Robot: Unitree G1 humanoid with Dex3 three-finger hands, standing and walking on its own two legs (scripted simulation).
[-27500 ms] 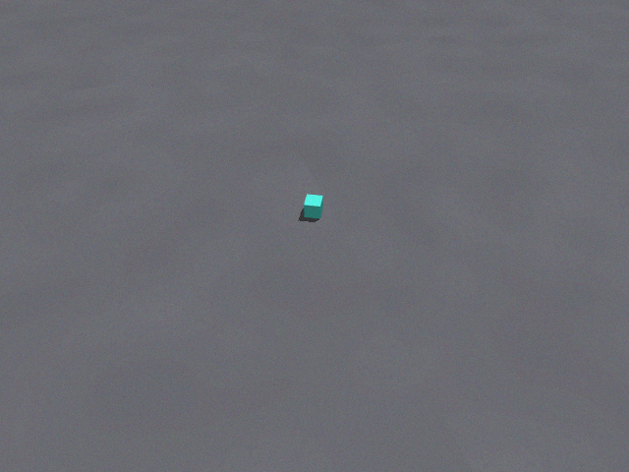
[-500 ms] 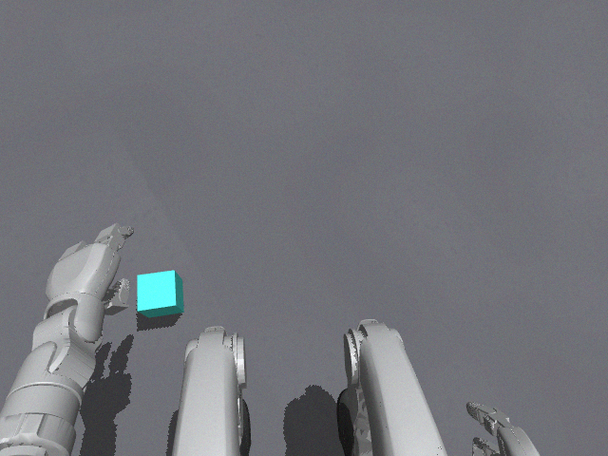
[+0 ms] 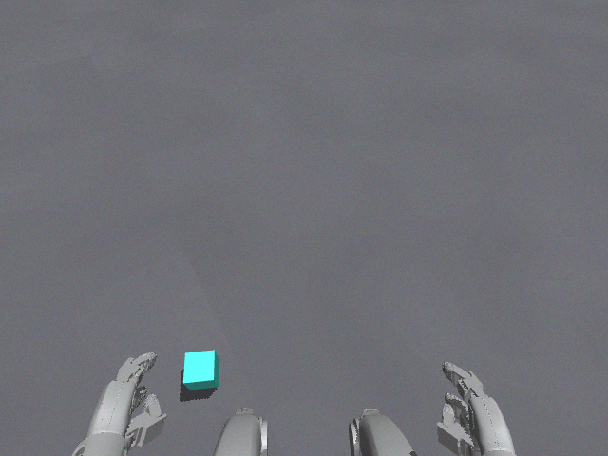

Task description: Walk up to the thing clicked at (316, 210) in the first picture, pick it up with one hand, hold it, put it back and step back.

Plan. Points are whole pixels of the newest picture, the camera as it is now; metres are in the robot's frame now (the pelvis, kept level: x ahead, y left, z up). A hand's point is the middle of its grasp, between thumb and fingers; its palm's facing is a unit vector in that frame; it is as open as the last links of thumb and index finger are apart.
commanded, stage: home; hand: left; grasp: from above
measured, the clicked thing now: (202, 370) +0.42 +0.27 -0.60
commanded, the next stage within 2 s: none
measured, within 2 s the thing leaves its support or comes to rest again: neither
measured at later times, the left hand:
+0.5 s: hand (145, 428) +0.19 +0.18 +0.03, palm faces +0.08 -0.98 -0.19, open 7.4 cm
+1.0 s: hand (146, 421) +0.20 +0.18 +0.03, palm faces +0.07 -0.98 -0.20, open 8.2 cm
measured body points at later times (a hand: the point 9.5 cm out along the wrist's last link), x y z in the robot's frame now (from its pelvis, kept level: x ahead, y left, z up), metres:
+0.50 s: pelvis +0.04 -0.01 +0.08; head +0.06 +0.00 +0.53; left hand +0.19 +0.23 +0.05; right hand +0.22 -0.25 +0.02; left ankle +0.05 +0.12 -0.60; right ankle +0.04 -0.14 -0.60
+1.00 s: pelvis +0.04 +0.00 +0.08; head +0.06 +0.00 +0.53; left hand +0.19 +0.23 +0.05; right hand +0.21 -0.24 +0.01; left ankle +0.05 +0.12 -0.60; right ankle +0.04 -0.14 -0.60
